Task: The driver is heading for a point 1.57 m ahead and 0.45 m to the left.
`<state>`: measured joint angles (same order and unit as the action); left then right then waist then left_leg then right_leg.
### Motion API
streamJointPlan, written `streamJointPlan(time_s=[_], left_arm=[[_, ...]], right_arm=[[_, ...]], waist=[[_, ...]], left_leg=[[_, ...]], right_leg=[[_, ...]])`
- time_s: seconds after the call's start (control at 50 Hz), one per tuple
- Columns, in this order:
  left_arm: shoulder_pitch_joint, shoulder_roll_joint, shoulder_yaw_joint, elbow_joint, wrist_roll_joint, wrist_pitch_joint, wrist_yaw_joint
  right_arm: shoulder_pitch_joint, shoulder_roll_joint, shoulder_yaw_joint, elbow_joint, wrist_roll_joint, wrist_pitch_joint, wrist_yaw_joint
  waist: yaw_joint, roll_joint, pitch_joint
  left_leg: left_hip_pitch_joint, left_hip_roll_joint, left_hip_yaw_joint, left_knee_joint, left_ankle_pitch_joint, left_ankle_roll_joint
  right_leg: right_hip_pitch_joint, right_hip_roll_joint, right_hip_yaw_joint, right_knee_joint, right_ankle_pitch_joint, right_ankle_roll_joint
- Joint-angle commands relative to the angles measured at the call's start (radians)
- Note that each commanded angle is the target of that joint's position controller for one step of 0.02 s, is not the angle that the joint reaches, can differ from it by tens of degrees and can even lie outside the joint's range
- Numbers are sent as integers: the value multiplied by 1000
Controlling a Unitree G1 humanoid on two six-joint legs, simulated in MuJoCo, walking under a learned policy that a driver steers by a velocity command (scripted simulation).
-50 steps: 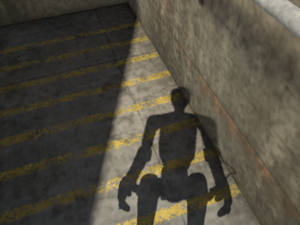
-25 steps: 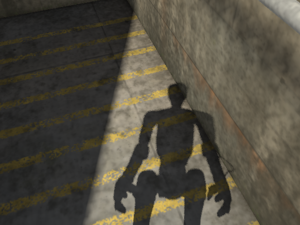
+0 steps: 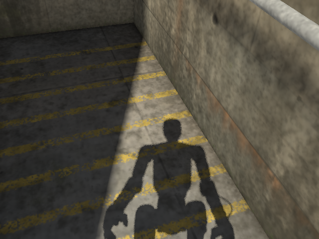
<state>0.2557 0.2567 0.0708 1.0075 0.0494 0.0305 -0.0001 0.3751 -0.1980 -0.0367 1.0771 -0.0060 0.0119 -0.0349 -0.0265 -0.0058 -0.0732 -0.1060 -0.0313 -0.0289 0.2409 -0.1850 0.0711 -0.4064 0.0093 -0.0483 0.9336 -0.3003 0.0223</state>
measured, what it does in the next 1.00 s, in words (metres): walks ahead: right foot, then left foot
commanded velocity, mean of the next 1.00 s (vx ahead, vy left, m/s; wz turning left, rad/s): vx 0.45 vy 0.00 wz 0.15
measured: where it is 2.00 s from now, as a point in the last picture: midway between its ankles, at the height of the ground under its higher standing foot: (114, 187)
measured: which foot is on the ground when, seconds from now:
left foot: down 0.00-0.32, up 0.34-0.82, down 0.84-1.00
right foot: up 0.00-0.30, down 0.32-0.84, up 0.86-1.00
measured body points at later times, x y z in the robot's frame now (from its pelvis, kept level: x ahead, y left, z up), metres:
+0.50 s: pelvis +0.09 -0.06 -0.01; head +0.09 -0.09 +0.44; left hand +0.08 +0.19 -0.14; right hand +0.15 -0.31 -0.16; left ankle +0.12 +0.09 -0.69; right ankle +0.04 -0.13 -0.76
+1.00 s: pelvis +0.36 +0.00 -0.02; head +0.41 +0.00 +0.42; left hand +0.41 +0.26 -0.15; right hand +0.47 -0.26 -0.16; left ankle +0.38 +0.03 -0.76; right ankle +0.33 -0.15 -0.66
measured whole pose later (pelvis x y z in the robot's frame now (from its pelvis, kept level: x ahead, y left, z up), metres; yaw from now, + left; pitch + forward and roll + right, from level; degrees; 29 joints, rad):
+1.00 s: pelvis +0.36 +0.00 -0.02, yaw +11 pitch +1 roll +1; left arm 0.21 0.19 0.04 0.85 0.03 -0.08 0.03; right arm 0.24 -0.27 -0.07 0.93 -0.02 -0.06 0.01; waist 0.00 0.00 0.08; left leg -0.26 -0.17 0.02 0.42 -0.17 0.16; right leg -0.49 -0.06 0.02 1.23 -0.35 -0.03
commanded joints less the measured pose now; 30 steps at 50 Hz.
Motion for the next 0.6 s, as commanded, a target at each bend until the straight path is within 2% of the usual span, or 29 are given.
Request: streamJointPlan(time_s=[0.02, 0.1, 0.12, 0.16, 0.18, 0.2, 0.22, 0.26, 0.28, 0.3, 0.32, 0.34, 0.36, 0.38, 0.4, 0.42, 0.44, 0.46, 0.48, 0.52, 0.54, 0.56, 0.6], left_arm=[[-133, 55, 6, -83, 1, -19, -3], [-143, 48, -1, -94, -3, -23, 0], [-152, 30, -6, -100, -8, -25, 0], [-163, 28, -11, -109, -8, -31, -1], [-170, 42, -10, -110, -8, -34, -3], [-153, 32, -9, -112, -1, -39, -1], [-144, 38, -6, -111, 2, -49, 4], [-97, 36, -1, -98, -8, -66, 1], [-42, 20, 0, -75, -28, -69, 2], [32, 7, -4, -60, -21, -81, 9], [159, 79, 19, -20, -22, -103, 21], [243, 166, 37, -19, -23, -118, 35], [217, 196, 50, -23, -24, -123, 40], [133, 134, 35, -38, -37, -121, 35], [80, 80, 23, -58, -48, -124, 19], [91, 32, 5, -65, -42, -126, 15], [121, 57, 11, -55, -42, -133, 19], [143, 57, 11, -53, -44, -143, 21], [173, 58, 10, -41, -45, -149, 19], [212, 51, 8, -37, -41, -151, 4], [230, 31, 1, -34, -35, -152, 1], [248, 26, -1, -32, -32, -154, 2], [283, 22, -7, -27, -27, -165, 8]], right_arm=[[30, -146, -31, -33, 9, -26, -9], [58, -152, -42, -44, 6, -43, -13], [53, -143, -41, -49, -1, -42, -8], [54, -150, -48, -61, -1, -44, -3], [49, -141, -46, -68, 2, -49, -3], [39, -154, -53, -75, 2, -52, -1], [45, -156, -56, -78, 8, -56, 0], [1, -164, -63, -99, 3, -61, 8], [-44, -150, -59, -108, -8, -60, 22], [-66, -135, -56, -118, -7, -70, 22], [-120, -88, -44, -150, -16, -85, 27], [-107, -4, -23, -164, -24, -96, 35], [-87, -56, -32, -153, -33, -99, 36], [-67, -88, -38, -144, -41, -103, 48], [-99, -91, -39, -141, -54, -104, 62], [-100, -77, -35, -122, -53, -108, 71], [-129, -76, -31, -123, -58, -109, 75], [-166, -66, -26, -133, -54, -108, 76], [-194, -54, -21, -138, -53, -105, 76], [-277, -54, -16, -169, -46, -98, 72], [-305, -56, -16, -182, -41, -94, 70], [-357, -57, -13, -204, -26, -87, 66], [-414, -29, 4, -223, -24, -74, 68]], waist=[[-17, 116, 139], [-25, 123, 135], [-28, 127, 140], [-31, 119, 139], [-31, 120, 131], [-21, 136, 136], [-18, 123, 142], [20, 105, 160], [58, 85, 178], [98, 56, 196], [140, -69, 150], [131, -239, 90], [93, -186, 189], [30, -139, 200], [22, -83, 188], [20, -77, 152], [28, -66, 153], [31, -38, 148], [38, -38, 144], [55, -66, 150], [61, -78, 148], [71, -82, 150], [77, -98, 148]], left_leg=[[35, 242, -293, -166, -413, 103], [-10, 269, -332, -167, -454, 156], [-21, 271, -336, -160, -459, 163], [-64, 270, -331, -149, -463, 170], [-80, 265, -328, -148, -450, 169], [-102, 264, -323, -149, -462, 177], [-136, 275, -325, -151, -456, 181], [-234, 254, -294, -109, -471, 161], [-336, 221, -259, -71, -512, 147], [-475, 175, -231, -14, -511, 128], [-582, 87, -147, 180, -463, 89], [-645, -13, -1, 513, -345, 44], [-765, -29, -42, 635, -274, 51], [-744, 48, -72, 701, -178, 48], [-726, 82, -59, 719, -106, 31], [-686, 97, -40, 733, -59, 12], [-688, 104, -14, 751, -19, -6], [-698, 120, -2, 744, 31, -11], [-708, 122, 16, 738, 67, -17], [-720, 117, 58, 694, 121, -30], [-719, 115, 72, 683, 133, -36], [-712, 107, 81, 641, 162, -48], [-663, 81, 96, 555, 222, -38]], right_leg=[[-227, -27, 10, -6, 32, 21], [-205, -41, 17, -86, 16, 22], [-201, -41, 15, -109, 4, 20], [-161, -42, 10, -163, -6, 9], [-134, -43, 14, -169, -4, -4], [-105, -43, 10, -196, -21, -23], [-52, -44, 7, -228, -29, -40], [89, -28, -15, -333, -66, -74], [222, -6, -47, -419, -14, -91], [388, 5, -31, -521, -7, -93], [551, -109, 134, -634, -139, -103], [610, -355, 509, -816, -475, -143], [503, -417, 716, -898, -592, -210], [448, -370, 634, -866, -504, -205], [427, -334, 529, -858, -380, -183], [431, -293, 433, -860, -222, -161], [423, -276, 375, -866, -109, -154], [435, -262, 324, -867, -3, -149], [443, -242, 282, -857, 94, -144], [425, -196, 214, -854, 216, -149], [425, -188, 200, -851, 265, -153], [429, -182, 169, -856, 340, -146], [437, -174, 111, -856, 461, -145]])
Next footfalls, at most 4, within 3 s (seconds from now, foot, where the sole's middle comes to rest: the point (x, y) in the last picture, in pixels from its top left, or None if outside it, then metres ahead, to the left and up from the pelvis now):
0.32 right None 0.08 -0.13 -0.79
0.84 left None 0.42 0.04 -0.79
1.34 right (157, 205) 0.77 -0.01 -0.79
1.80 left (88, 192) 0.85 0.32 -0.79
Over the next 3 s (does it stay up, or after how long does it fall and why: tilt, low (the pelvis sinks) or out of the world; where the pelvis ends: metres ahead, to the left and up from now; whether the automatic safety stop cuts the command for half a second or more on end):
stays up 1.40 0.49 -0.03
